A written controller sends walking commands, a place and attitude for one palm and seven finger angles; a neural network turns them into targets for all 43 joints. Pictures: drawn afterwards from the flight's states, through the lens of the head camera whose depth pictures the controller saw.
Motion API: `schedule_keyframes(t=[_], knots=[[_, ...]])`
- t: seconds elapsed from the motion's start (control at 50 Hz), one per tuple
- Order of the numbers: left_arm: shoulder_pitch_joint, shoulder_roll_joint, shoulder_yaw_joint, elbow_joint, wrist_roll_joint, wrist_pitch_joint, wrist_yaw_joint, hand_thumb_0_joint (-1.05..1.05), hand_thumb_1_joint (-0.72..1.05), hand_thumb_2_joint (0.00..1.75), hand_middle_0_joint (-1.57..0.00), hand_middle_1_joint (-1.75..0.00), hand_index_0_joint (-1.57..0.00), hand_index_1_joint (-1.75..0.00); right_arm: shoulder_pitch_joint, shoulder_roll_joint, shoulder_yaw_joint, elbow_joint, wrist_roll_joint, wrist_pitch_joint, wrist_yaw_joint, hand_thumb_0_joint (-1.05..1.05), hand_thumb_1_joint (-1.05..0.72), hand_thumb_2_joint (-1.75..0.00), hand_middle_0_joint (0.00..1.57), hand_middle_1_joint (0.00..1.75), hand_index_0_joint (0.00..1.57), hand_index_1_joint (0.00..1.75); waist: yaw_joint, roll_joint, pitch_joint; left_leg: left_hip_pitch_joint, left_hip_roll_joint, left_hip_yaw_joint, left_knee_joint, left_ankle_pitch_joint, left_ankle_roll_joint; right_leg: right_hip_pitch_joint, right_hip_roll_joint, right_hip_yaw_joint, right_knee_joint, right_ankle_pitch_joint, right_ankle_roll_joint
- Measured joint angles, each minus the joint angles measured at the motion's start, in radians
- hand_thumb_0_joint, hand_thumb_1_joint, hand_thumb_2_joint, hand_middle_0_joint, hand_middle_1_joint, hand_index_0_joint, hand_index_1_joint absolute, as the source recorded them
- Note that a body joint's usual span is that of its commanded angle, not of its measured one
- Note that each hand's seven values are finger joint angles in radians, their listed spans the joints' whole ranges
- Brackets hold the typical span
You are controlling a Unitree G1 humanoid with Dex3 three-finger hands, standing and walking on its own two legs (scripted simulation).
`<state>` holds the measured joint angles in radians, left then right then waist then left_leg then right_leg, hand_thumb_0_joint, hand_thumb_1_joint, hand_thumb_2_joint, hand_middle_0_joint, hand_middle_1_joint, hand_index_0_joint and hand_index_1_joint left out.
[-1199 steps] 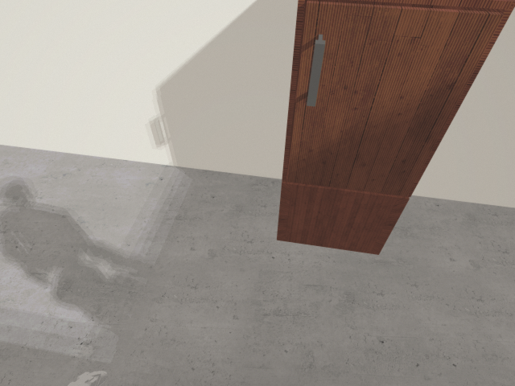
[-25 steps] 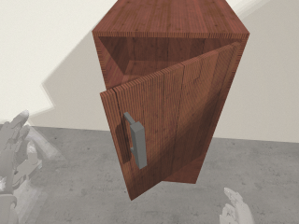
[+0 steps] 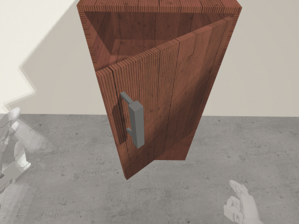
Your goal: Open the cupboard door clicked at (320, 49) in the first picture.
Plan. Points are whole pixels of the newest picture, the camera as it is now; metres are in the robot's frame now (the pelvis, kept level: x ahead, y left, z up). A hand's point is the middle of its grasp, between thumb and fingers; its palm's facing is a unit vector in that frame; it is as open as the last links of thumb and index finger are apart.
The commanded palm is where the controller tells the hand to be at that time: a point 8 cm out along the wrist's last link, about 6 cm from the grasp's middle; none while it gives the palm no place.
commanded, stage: step back with the hand held close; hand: left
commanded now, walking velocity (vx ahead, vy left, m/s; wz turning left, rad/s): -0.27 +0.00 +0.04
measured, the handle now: (132, 121) +0.35 +0.07 +0.10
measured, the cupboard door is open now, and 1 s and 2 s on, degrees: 38 38 38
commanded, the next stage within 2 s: stop stepping back and stand still in 0.64 s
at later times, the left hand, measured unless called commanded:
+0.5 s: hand out of the picture +0.08 +0.29 +0.16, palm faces +0.49 -0.78 -0.39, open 7.4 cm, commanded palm +0.00 +0.33 +0.18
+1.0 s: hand out of the picture -0.05 +0.30 +0.17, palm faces +0.48 -0.80 -0.36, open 7.4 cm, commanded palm -0.12 +0.33 +0.18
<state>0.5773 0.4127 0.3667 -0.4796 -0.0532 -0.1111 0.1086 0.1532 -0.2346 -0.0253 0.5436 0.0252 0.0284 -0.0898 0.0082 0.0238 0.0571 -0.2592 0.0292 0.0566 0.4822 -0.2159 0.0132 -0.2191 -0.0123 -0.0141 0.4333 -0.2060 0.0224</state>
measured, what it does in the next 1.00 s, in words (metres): walks backwards: right foot, then left foot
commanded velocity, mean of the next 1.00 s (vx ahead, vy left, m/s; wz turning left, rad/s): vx -0.14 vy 0.00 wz -0.01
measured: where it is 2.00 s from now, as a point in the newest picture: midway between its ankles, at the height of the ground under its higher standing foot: outside the picture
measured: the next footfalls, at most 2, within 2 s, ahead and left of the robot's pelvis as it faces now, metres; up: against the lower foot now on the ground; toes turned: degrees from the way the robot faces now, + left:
right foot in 0.76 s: -0.31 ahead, -0.10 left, +0.00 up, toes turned +2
left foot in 0.94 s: -0.14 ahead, +0.10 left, +0.00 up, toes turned +1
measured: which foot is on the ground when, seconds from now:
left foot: down 0.00-0.76, up 0.78-0.92, down 0.94-1.00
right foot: down 0.00-0.46, up 0.48-0.74, down 0.76-0.94, up 0.96-1.00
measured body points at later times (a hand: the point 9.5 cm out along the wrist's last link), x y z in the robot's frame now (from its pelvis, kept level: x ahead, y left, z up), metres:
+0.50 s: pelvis -0.12 +0.02 -0.03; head -0.11 +0.05 +0.42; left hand +0.04 +0.33 +0.18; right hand +0.05 -0.21 -0.10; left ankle +0.02 +0.11 -0.74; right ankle -0.01 -0.13 -0.72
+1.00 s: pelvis -0.26 +0.03 -0.02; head -0.27 +0.05 +0.43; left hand -0.08 +0.34 +0.19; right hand -0.08 -0.21 -0.08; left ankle -0.18 +0.09 -0.74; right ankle -0.34 -0.09 -0.72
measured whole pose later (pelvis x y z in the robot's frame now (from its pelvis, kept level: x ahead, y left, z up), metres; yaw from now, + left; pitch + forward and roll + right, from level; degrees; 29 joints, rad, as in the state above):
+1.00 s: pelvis -0.26 +0.03 -0.02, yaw -1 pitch -2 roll +0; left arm 0.42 0.42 0.44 -0.46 -0.05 -0.19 0.15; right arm 0.19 -0.19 0.02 0.65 0.01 -0.15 -0.07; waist 0.01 -0.05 -0.01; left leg -0.37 -0.05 0.06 0.58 -0.20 0.09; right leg -0.22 0.03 0.03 0.81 -0.51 0.01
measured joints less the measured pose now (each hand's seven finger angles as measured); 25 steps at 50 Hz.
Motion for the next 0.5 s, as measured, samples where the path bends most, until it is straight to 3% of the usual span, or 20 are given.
schedule_keyframes(t=[0.14, 0.26, 0.38, 0.42, 0.46, 0.5], knots=[[-0.001, 0.035, 0.053, -0.061, 0.008, -0.033, 0.024, 0.02, 0.89, 0.89, -0.22, -0.30, -0.22, -0.30, 0.028, 0.021, 0.012, -0.018, -0.003, -0.023, -0.003, 0.01, -0.90, -0.90, 0.20, 0.30, 0.20, 0.30, 0.002, -0.040, 0.005, -0.059, -0.015, 0.002, 0.048, 0.023, 0.019, -0.064, -0.017, 0.002, 0.066, 0.014, 0.012], [-0.031, 0.002, 0.076, -0.040, 0.032, -0.070, 0.035, 0.02, 0.89, 0.89, -0.22, -0.30, -0.22, -0.30, 0.051, 0.028, 0.027, -0.020, -0.005, -0.069, 0.005, 0.01, -0.90, -0.90, 0.20, 0.30, 0.20, 0.30, 0.005, -0.019, 0.006, -0.128, -0.014, -0.016, 0.142, 0.013, 0.031, -0.119, -0.012, -0.005, 0.146, 0.010, 0.014], [-0.061, -0.053, 0.043, -0.038, 0.038, -0.083, 0.050, 0.02, 0.89, 0.89, -0.21, -0.30, -0.22, -0.30, 0.068, 0.024, 0.031, 0.030, -0.018, -0.095, 0.011, 0.01, -0.90, -0.90, 0.20, 0.30, 0.20, 0.30, 0.016, -0.017, -0.002, -0.207, -0.029, -0.036, 0.243, -0.176, 0.008, -0.164, -0.014, -0.003, 0.161, 0.034, -0.001], [-0.071, -0.052, 0.032, -0.057, 0.036, -0.087, 0.057, 0.02, 0.89, 0.89, -0.21, -0.30, -0.22, -0.30, 0.064, 0.019, 0.032, 0.049, -0.023, -0.096, 0.011, 0.01, -0.90, -0.90, 0.21, 0.30, 0.20, 0.30, 0.014, -0.029, 0.008, -0.221, -0.039, -0.038, 0.253, -0.179, 0.003, -0.178, -0.020, 0.000, 0.171, 0.047, 0.007], [-0.086, -0.039, 0.029, -0.070, 0.034, -0.091, 0.061, 0.02, 0.89, 0.89, -0.21, -0.30, -0.22, -0.30, 0.062, 0.015, 0.032, 0.058, -0.026, -0.094, 0.004, 0.01, -0.90, -0.90, 0.21, 0.30, 0.21, 0.30, 0.009, -0.036, 0.019, -0.227, -0.039, -0.035, 0.245, -0.124, 0.013, -0.196, -0.023, -0.001, 0.201, 0.002, 0.008], [-0.107, -0.022, 0.038, -0.071, 0.035, -0.089, 0.063, 0.02, 0.89, 0.89, -0.22, -0.30, -0.22, -0.30, 0.065, 0.015, 0.026, 0.050, -0.028, -0.101, -0.004, 0.01, -0.90, -0.90, 0.20, 0.30, 0.21, 0.30, -0.004, -0.013, 0.027, -0.241, -0.018, -0.041, 0.225, -0.033, 0.046, -0.246, 0.014, 0.012, 0.356, -0.159, 0.009]])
